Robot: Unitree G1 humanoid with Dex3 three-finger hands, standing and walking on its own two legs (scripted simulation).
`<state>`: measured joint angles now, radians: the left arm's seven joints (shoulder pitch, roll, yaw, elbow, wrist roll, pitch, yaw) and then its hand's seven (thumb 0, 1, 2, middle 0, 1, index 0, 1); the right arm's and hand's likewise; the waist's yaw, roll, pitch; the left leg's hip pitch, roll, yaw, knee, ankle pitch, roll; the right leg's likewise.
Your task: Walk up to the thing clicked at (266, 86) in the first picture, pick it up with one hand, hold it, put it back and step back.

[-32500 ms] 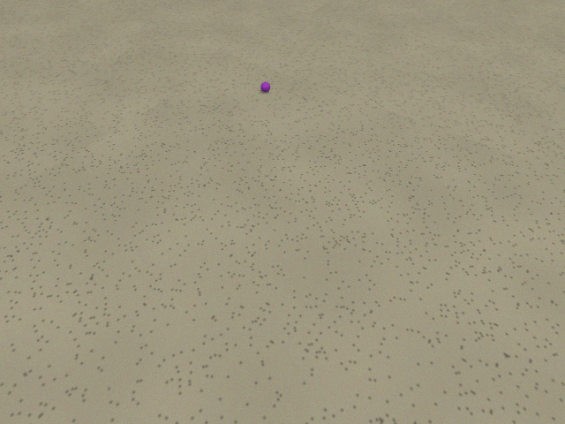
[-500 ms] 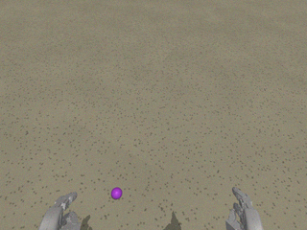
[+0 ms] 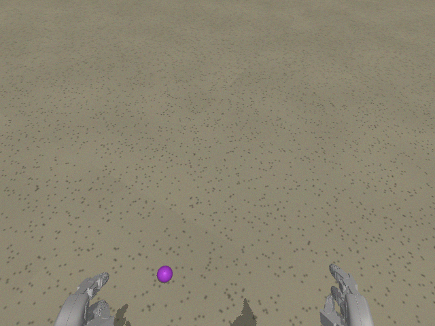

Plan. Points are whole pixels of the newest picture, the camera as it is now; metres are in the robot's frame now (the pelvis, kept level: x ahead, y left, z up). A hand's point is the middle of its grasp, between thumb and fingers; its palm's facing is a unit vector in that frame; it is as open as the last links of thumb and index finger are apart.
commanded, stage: stand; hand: left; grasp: from above
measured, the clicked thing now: (164, 273) +0.45 +0.19 -0.68
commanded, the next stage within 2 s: none
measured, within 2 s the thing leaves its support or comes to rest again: neither
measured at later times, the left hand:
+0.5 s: hand out of the picture +0.06 +0.24 -0.11, palm faces +0.05 -0.94 -0.32, open 7.4 cm
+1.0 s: hand out of the picture +0.03 +0.24 -0.10, palm faces +0.05 -0.94 -0.33, open 7.4 cm
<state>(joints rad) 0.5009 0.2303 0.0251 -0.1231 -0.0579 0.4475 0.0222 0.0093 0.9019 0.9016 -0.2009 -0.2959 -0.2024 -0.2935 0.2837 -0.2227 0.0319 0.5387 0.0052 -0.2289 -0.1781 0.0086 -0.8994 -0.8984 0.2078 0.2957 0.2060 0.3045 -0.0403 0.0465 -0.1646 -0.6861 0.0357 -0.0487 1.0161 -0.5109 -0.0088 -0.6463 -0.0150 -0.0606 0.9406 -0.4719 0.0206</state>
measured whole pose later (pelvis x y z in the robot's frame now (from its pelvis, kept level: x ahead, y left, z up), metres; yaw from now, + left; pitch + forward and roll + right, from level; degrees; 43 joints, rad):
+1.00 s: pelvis -0.02 +0.00 +0.07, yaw +1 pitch -5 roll +0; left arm 0.17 0.29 0.03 1.14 0.03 0.01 0.03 0.00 0.90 0.90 -0.20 -0.30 -0.20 -0.30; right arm 0.16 -0.29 -0.03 1.11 -0.03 0.00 -0.02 0.00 -0.90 -0.90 0.21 0.30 0.20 0.30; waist 0.01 0.01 0.06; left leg -0.10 -0.01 -0.02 0.37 -0.19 0.00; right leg -0.09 -0.05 -0.05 0.36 -0.18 0.03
